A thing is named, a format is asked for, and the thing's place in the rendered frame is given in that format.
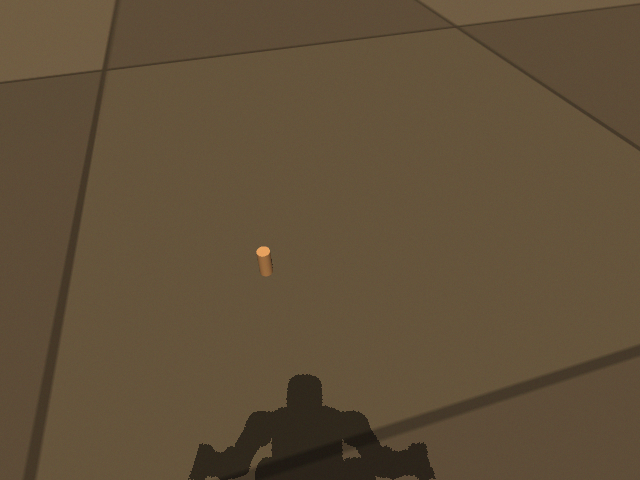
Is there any can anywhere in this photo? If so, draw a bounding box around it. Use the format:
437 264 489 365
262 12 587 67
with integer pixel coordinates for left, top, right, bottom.
256 246 273 276

